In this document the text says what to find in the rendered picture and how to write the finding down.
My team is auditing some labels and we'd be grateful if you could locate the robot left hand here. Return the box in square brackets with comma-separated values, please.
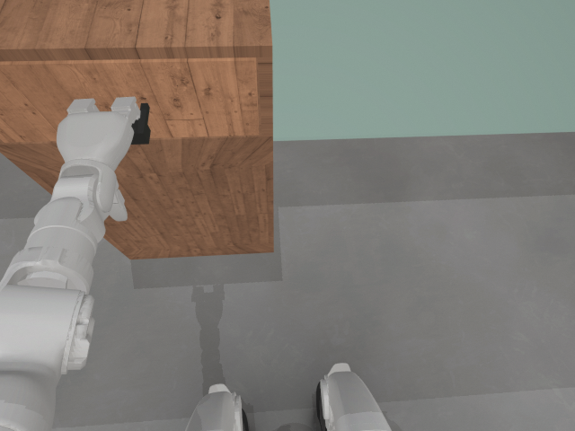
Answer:
[57, 97, 141, 221]

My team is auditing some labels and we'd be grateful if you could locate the left robot thigh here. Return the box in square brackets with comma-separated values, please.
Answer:
[185, 391, 243, 431]

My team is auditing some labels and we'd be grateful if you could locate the left robot upper arm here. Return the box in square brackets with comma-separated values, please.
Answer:
[0, 285, 95, 431]

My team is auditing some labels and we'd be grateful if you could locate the cabinet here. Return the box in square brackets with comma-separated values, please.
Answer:
[0, 0, 274, 259]

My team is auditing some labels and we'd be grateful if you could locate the drawer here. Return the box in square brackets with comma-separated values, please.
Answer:
[0, 57, 259, 143]

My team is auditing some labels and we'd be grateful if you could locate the robot right shin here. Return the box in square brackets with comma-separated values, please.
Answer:
[325, 363, 351, 431]

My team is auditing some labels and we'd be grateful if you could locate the handle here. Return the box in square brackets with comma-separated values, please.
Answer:
[131, 103, 151, 145]

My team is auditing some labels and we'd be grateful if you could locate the left robot forearm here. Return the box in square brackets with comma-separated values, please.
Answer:
[0, 159, 117, 295]

